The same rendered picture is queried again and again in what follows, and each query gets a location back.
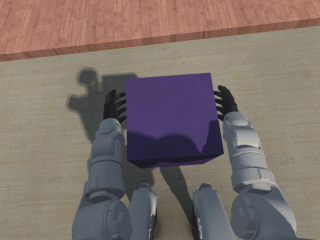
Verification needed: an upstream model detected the right robot hand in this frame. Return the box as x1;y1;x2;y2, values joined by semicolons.
213;85;239;122

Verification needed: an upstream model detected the robot right shin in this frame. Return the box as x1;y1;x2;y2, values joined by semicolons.
196;183;220;240

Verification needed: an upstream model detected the right robot forearm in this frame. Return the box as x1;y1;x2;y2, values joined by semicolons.
222;111;297;230

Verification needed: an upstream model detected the left robot hand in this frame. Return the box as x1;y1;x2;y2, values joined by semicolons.
103;89;127;124

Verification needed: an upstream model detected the carton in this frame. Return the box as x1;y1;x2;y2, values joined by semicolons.
126;72;224;169

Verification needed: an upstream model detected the left robot forearm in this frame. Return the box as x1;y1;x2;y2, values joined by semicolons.
71;118;126;238

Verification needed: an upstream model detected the right robot foot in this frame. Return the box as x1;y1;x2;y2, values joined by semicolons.
192;205;202;240

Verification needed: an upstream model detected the left robot upper arm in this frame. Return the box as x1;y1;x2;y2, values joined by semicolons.
72;199;133;240

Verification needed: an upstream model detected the right robot upper arm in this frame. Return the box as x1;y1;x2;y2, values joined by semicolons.
230;192;314;240

